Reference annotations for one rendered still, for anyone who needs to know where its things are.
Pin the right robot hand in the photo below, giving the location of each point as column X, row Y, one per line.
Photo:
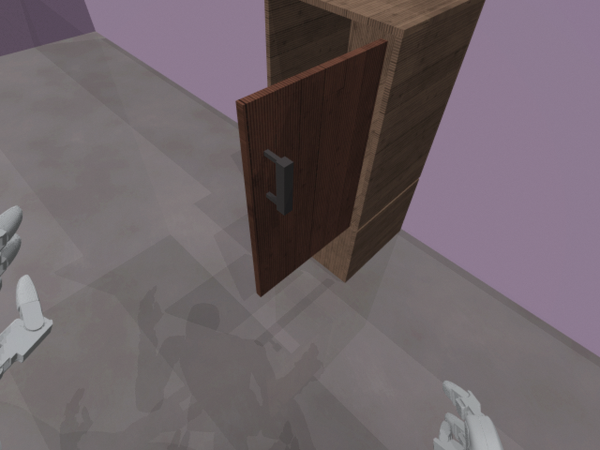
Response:
column 477, row 432

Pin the left robot hand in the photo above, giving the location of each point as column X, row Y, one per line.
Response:
column 20, row 338

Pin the handle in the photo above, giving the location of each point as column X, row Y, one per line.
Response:
column 284, row 183

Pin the cupboard door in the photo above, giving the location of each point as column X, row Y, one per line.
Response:
column 319, row 119

